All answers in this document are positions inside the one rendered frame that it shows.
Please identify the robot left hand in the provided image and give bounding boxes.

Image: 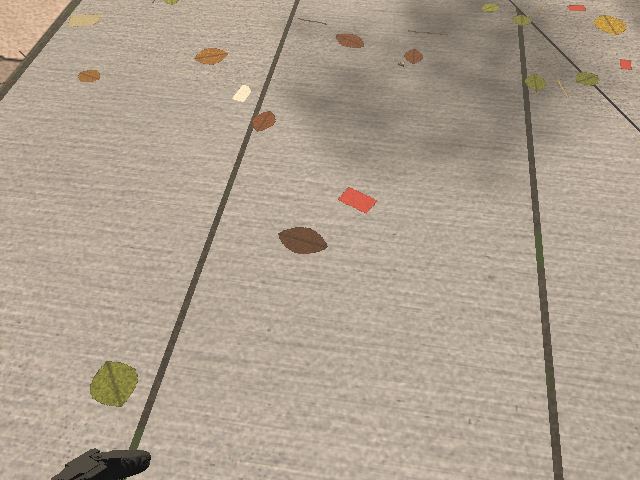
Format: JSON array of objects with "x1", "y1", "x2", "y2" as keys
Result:
[{"x1": 51, "y1": 448, "x2": 151, "y2": 480}]

